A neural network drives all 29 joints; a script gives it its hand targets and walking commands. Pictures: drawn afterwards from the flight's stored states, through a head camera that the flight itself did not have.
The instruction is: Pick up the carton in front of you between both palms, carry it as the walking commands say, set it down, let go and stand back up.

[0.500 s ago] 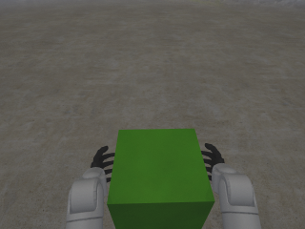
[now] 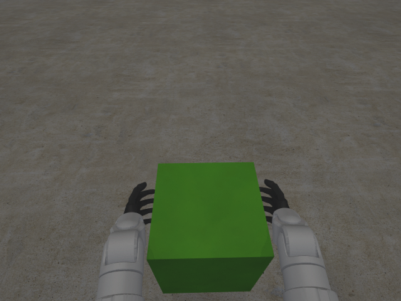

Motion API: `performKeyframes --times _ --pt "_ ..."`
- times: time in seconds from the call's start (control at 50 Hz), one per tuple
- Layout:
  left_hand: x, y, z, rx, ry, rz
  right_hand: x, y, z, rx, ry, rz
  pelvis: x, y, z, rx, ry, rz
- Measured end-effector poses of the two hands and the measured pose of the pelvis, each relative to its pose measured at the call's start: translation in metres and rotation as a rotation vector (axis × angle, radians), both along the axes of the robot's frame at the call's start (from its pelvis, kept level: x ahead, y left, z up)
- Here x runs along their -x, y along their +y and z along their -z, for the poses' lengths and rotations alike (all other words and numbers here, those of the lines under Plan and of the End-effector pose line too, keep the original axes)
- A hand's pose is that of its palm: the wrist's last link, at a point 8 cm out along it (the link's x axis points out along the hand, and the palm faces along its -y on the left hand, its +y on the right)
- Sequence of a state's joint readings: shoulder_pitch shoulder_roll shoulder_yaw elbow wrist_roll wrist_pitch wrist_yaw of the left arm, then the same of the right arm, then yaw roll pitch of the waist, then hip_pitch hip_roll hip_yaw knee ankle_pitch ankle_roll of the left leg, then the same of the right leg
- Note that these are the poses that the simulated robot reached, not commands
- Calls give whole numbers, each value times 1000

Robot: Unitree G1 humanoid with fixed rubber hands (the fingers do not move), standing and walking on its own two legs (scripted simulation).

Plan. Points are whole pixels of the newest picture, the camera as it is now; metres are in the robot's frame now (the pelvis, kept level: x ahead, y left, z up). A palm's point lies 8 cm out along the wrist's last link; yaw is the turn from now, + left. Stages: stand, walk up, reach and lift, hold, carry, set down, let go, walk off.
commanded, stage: carry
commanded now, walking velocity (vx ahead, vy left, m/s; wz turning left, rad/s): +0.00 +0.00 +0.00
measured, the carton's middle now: (206, 230) +0.31 +0.00 -0.04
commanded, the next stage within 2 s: hold in 0.54 s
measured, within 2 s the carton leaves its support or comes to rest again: neither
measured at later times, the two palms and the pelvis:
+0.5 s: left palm (138, 219) +0.29 +0.14 +0.04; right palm (286, 215) +0.29 -0.16 +0.04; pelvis +0.00 -0.01 +0.00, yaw +0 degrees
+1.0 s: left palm (150, 208) +0.31 +0.12 +0.05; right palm (301, 228) +0.26 -0.18 +0.05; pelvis +0.00 +0.03 +0.01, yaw -11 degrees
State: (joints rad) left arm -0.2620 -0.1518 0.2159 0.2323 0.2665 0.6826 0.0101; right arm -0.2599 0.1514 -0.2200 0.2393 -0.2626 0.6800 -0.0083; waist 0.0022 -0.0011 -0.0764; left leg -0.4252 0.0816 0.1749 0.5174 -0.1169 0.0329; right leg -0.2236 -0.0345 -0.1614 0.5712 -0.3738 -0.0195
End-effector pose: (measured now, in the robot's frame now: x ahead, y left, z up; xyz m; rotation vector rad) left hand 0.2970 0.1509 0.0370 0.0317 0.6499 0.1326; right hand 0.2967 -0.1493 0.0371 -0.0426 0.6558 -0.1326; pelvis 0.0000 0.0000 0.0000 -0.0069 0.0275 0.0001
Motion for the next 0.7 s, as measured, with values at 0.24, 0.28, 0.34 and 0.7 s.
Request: performKeyframes --times 0.24,0.28,0.34,0.7 --pt "5 -5 -1 -1 12 1 5 -5 -1 -4 12 2 -3 -5 1 -5 -2 0" --pt "5 -6 -2 -1 13 2 6 -6 -1 -4 13 3 -3 -5 1 -6 -3 0" --pt "5 -8 -2 -1 11 2 6 -8 -2 -5 11 5 -3 -7 1 -6 -4 0" --pt "3 -28 -1 3 19 71 23 -27 -4 18 21 60 0 -7 -10 -4 -103 102"
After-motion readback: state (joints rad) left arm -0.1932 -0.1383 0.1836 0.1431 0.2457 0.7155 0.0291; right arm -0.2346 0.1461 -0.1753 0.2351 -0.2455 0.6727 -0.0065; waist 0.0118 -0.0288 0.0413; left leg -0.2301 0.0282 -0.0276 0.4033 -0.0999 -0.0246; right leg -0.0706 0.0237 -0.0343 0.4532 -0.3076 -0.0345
